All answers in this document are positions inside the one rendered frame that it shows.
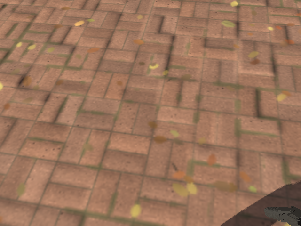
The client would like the robot right hand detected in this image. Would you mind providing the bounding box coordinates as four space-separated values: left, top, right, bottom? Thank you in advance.
264 205 301 226

